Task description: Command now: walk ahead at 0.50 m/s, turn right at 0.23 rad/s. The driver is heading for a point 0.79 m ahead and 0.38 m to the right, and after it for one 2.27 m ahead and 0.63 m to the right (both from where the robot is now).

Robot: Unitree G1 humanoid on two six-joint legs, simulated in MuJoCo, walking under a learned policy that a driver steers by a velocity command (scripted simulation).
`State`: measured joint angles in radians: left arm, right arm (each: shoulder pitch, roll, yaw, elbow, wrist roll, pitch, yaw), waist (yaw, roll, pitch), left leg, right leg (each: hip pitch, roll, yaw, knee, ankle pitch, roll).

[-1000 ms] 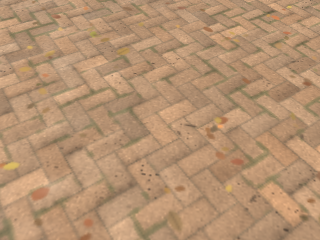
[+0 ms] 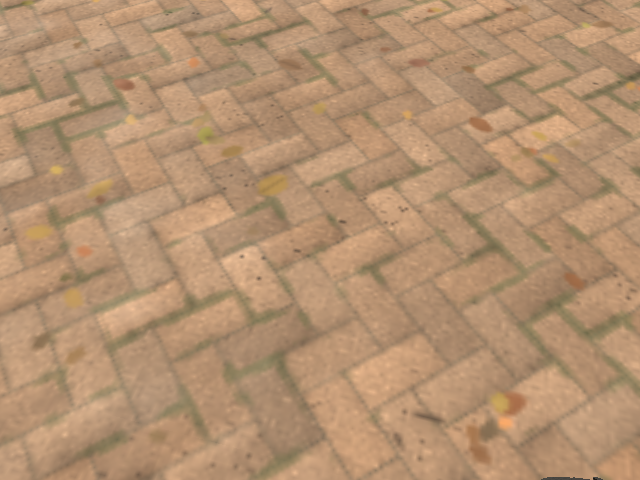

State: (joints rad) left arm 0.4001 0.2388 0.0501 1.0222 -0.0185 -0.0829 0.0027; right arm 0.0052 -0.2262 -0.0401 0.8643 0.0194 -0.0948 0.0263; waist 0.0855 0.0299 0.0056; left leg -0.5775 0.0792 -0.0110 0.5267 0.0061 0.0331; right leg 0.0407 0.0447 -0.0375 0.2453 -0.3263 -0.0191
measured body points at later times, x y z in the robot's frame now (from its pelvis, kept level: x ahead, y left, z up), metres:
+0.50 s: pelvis +0.26 +0.01 +0.00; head +0.28 +0.00 +0.45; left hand +0.50 +0.19 -0.11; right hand +0.19 -0.25 -0.14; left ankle +0.17 +0.13 -0.73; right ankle +0.40 -0.17 -0.69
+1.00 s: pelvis +0.52 -0.12 +0.01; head +0.53 -0.16 +0.46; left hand +0.70 +0.11 -0.10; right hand +0.59 -0.45 -0.08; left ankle +0.77 -0.07 -0.69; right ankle +0.41 -0.15 -0.74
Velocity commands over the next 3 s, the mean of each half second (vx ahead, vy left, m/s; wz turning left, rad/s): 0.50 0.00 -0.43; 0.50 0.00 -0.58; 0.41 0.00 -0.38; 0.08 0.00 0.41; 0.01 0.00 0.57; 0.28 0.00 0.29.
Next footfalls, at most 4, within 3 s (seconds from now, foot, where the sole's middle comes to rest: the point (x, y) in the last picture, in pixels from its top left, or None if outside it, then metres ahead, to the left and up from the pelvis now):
0.04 left None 0.21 0.13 -0.77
0.60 right None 0.45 -0.17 -0.77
1.12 left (421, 344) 0.80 -0.14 -0.77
1.54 right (560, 366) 0.78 -0.45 -0.77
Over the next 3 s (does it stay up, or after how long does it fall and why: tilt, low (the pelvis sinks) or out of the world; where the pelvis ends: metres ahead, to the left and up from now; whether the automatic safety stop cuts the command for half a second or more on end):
stays up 0.89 -0.26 0.01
